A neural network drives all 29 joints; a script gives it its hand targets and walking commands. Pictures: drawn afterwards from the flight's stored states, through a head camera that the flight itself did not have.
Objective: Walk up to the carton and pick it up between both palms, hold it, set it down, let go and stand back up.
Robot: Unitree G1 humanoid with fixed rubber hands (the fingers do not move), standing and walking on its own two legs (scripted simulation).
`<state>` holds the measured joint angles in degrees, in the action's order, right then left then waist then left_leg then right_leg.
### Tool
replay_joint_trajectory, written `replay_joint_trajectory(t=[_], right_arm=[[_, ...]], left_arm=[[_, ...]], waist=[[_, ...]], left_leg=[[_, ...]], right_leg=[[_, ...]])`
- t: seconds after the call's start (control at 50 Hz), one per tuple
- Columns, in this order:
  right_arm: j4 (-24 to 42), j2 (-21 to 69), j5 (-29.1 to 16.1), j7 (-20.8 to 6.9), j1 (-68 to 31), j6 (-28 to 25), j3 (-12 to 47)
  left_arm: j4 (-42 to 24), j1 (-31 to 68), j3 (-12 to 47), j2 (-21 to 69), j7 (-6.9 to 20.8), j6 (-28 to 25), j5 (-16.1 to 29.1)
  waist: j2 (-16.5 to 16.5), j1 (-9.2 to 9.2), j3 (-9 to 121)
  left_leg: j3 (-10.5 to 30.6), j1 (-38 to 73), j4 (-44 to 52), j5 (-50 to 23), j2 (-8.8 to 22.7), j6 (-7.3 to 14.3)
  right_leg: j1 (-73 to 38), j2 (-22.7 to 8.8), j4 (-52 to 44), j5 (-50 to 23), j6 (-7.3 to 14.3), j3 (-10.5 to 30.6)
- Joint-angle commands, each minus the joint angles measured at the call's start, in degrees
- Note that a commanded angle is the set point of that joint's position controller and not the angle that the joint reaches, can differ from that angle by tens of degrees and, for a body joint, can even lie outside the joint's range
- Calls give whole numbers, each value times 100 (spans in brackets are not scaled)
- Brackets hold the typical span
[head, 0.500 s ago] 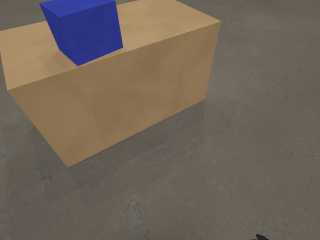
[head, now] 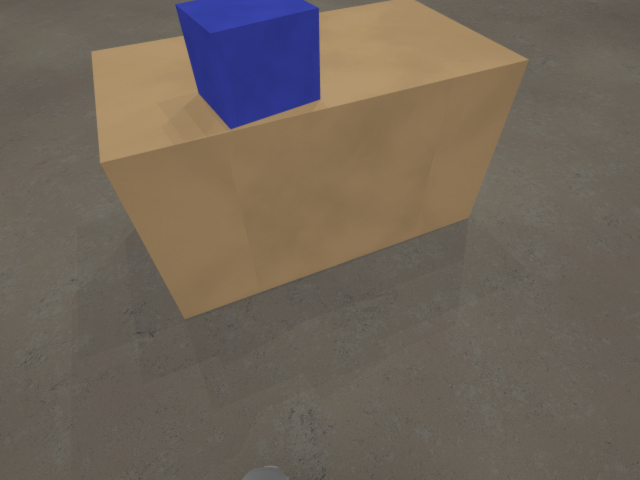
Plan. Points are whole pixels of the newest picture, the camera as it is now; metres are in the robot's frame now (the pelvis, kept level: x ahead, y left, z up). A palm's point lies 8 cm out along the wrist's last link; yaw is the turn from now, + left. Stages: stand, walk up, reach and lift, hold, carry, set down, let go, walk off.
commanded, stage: walk up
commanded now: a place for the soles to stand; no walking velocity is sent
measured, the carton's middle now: (252, 55) +1.09 +0.21 +0.05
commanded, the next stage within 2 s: none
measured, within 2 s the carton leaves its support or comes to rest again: neither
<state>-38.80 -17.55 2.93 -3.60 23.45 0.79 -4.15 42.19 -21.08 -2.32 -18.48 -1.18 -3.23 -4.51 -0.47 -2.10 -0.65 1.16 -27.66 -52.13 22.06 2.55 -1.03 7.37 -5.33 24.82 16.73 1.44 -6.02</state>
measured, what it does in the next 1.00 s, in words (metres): walks ahead: left foot, then right foot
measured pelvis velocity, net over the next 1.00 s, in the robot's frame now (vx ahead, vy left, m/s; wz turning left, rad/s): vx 0.38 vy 0.09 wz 0.25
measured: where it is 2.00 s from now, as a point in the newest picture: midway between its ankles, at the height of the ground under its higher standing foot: (293, 372)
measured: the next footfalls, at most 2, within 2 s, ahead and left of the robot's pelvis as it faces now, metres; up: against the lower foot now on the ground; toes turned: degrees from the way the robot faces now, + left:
left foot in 0.14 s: +0.15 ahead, +0.20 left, +0.00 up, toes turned +7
right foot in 0.58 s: +0.39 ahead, -0.04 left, +0.00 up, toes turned +6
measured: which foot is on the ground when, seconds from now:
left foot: up 0.00-0.12, down 0.14-0.60, up 0.62-1.00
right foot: down 0.00-0.14, up 0.16-0.56, down 0.58-1.00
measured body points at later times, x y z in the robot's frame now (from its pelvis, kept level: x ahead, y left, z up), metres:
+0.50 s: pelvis +0.18 +0.07 -0.01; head +0.18 +0.08 +0.44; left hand +0.27 +0.34 -0.11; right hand +0.20 -0.21 -0.12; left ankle +0.11 +0.19 -0.74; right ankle +0.32 -0.05 -0.71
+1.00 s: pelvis +0.38 +0.09 -0.01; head +0.40 +0.10 +0.44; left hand +0.28 +0.35 -0.13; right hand +0.59 -0.10 -0.11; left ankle +0.46 +0.23 -0.72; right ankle +0.35 -0.04 -0.74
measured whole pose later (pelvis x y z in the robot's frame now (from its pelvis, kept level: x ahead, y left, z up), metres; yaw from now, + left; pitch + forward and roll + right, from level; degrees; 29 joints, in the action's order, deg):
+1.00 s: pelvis +0.38 +0.09 -0.01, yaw +14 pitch -2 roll -1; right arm -34.5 -13.9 2.6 -2.8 15.2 -1.2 -2.6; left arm 40.6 -30.6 -1.3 -18.3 0.4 -2.5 -2.2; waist -0.5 -5.0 -4.2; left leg -1.9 -25.6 -37.3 11.6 2.2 0.6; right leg 5.0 -3.4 29.7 22.0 -0.2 -8.0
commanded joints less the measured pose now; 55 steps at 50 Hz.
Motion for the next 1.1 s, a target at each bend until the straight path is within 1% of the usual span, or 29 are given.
replay_joint_trajectory(t=[0.0, 0.06, 0.08, 0.1, 0.12, 0.14, 0.16, 0.18, 0.24, 0.28, 0.34, 0.46, 0.5, 0.54, 0.56, 0.58, 0.6, 0.62, 0.64, 0.68, 0.7, 0.78, 0.92, 0.96, 1.0, 1.02, 1.04, 1.06, 1.08], right_arm=[[625, -195, -98, -138, -296, -223, -117], [442, -290, -61, -62, 252, -312, -225], [330, -437, -38, 6, 626, -335, -302], [131, -665, -33, 106, 1258, -359, -419], [87, -1073, -19, 225, 1849, -381, -529], [355, -1633, -15, 305, 1736, -383, -500], [338, -1777, -158, 380, 1284, -307, -535], [403, -1599, -166, 425, 897, -294, -441], [424, -1046, -45, 415, 325, -349, -234], [303, -835, -64, 374, 297, -404, -142], [138, -736, -90, 359, 460, -461, -131], [26, -911, -62, 312, 594, -479, -171], [59, -927, -52, 301, 533, -452, -160], [127, -726, -23, 289, 531, -419, -58], [154, -366, -19, 270, 779, -408, 94], [315, 47, 30, 260, 1130, -363, 258], [457, -389, -4, 332, 1176, -225, 78], [506, -706, 105, 352, 659, -144, 2], [519, -658, 39, 319, 364, -140, -33], [459, -381, -87, 256, 473, -185, 9], [425, -310, -92, 225, 546, -202, 10], [588, -92, -49, 127, 68, -207, 87], [895, -25, -36, 77, -850, -280, 15], [852, -114, -30, 136, -568, -343, -71], [583, -400, 22, 245, 359, -414, -200], [522, -732, 137, 314, 909, -434, -291], [678, -1223, 181, 425, 1007, -412, -358], [545, -1277, -94, 489, 1032, -332, -414], [549, -1037, -208, 505, 693, -305, -292]], left_arm=[[-274, 380, -299, -954, 74, -108, 82], [-216, 355, -328, -1081, 134, -21, 115], [-232, 278, -283, -963, 152, 35, 103], [-237, 35, -149, -624, 178, 108, 65], [-426, -24, 86, -89, 257, 154, 56], [-891, 40, 93, -149, 296, 200, 157], [-995, 376, -48, -630, 261, 309, 183], [-1013, 506, -104, -813, 259, 335, 208], [-769, -143, -146, -731, 294, 181, 272], [-722, -360, -136, -596, 369, 169, 249], [-924, 88, -98, -413, 408, 197, 238], [-1192, 570, -136, -145, 398, 85, 175], [-1167, 279, -214, -168, 332, 31, 150], [-974, -608, -332, -387, 201, -56, 124], [-882, -1240, -416, -660, 140, -106, 67], [-947, -1552, -431, -1136, 103, -134, -75], [-938, -1441, -565, -1407, 42, -23, 114], [-937, -1161, -451, -1144, 12, 2, 226], [-906, -908, -345, -907, 9, 12, 227], [-929, -454, -234, -676, 40, 3, 169], [-854, -393, -173, -568, 64, -20, 181], [-606, -694, -132, -578, 85, -121, 240], [-505, -984, -201, -928, 135, -20, 231], [-521, -884, -184, -940, 147, 45, 235], [-581, -993, -61, -681, 163, 90, 222], [-654, -1239, 106, -303, 178, 108, 217], [-853, -1555, 140, -221, 211, 173, 232], [-923, -1100, -68, -724, 175, 325, 151], [-999, -744, -127, -815, 193, 392, 127]], waist=[[1272, 11, -653], [778, 251, -444], [363, 419, -323], [-445, 691, -42], [-1779, 1042, -18], [-1789, 917, -209], [-852, 781, -513], [-573, 618, -869], [-854, 326, -805], [-960, 264, -627], [-833, 397, -771], [-633, 601, -599], [-512, 439, -554], [-32, -27, -260], [697, -297, 214], [1729, -252, 544], [1401, -206, 358], [612, -160, -274], [411, -138, -716], [542, 98, -725], [664, 167, -608], [841, 70, -385], [895, -171, -490], [647, 64, -558], [-52, 514, -191], [-957, 759, 315], [-1475, 707, 305], [-771, 862, 51], [-476, 704, -520]], left_leg=[[-104, 270, 1091, -541, 228, 37], [-705, 1688, 1580, -1087, -31, 193], [-760, 2226, 1567, -784, -206, 236], [-661, 2863, 1611, -175, -436, 282], [879, 3095, 2415, 1050, 294, 520], [4053, 2618, 3863, 2601, 1575, 1162], [4937, 1848, 4581, 3834, 2125, 1689], [4411, 1643, 4455, 3531, 1955, 1591], [2300, 1035, 3920, 1402, 1110, 1263], [1738, 910, 3915, 735, 894, 1297], [1400, 1162, 3924, 287, 869, 1433], [1114, 1399, 3476, -347, 859, 1285], [1163, 1223, 3138, -663, 908, 1176], [851, 774, 1809, -1115, 538, 873], [337, 315, 181, -878, 80, 625], [67, -568, -1472, 995, -498, 241], [318, -1102, -2090, 1209, -544, 161], [662, -1151, -2377, 751, -258, 170], [659, -1212, -2394, 375, -184, 172], [571, -693, -1615, -43, 13, 146], [432, -404, -1475, -180, -8, 107], [32, -546, -551, -544, -29, -36], [-397, 420, 1414, -1117, -51, 172], [-411, 1065, 1841, -1219, -113, 296], [-313, 2417, 2067, -1001, -317, 465], [1077, 3267, 2380, -170, 661, 780], [3712, 3445, 3272, 662, 2069, 1294], [4203, 2756, 3718, 1442, 2296, 1712], [3573, 2184, 3818, 1282, 2008, 1518]], right_leg=[[742, -955, -1181, 1401, 874, 303], [1349, -951, -332, 1956, 904, -16], [1644, -822, 352, 2130, 817, -201], [1932, -503, 1716, 2164, 632, -461], [2701, -90, 3719, 2182, 337, -648], [3494, 285, 4514, 2129, 75, 98], [3482, -69, 4897, 1849, 51, 672], [3612, -195, 5020, 1271, 6, 856], [2753, -322, 4084, 486, -77, 784], [2362, -159, 3780, 241, -178, 610], [2618, -117, 2849, -58, -279, 514], [1844, 120, 1305, -834, -122, 337], [1149, 231, 1017, -856, -45, 238], [-152, 444, 748, -655, 93, 177], [-1021, -148, 555, -154, 309, 913], [-1568, -1714, -106, 736, 632, 3332], [-1240, -2347, -1097, 1858, 1269, 5007], [-543, -2259, -1389, 2217, 1187, 4762], [-204, -1883, -1091, 1287, 1079, 3551], [384, -1242, -904, -317, 890, 1946], [518, -1008, -873, -767, 833, 1531], [144, -906, -742, -1751, 1104, 970], [409, -1054, -589, -834, 1045, 828], [692, -1084, -254, -643, 923, 798], [1223, -684, 1233, -773, 620, 351], [1908, -264, 2961, -93, 331, -117], [2858, 428, 4122, 1750, -11, -31], [2938, 220, 4659, 1753, -20, 512], [3023, 76, 4869, 1245, -46, 776]])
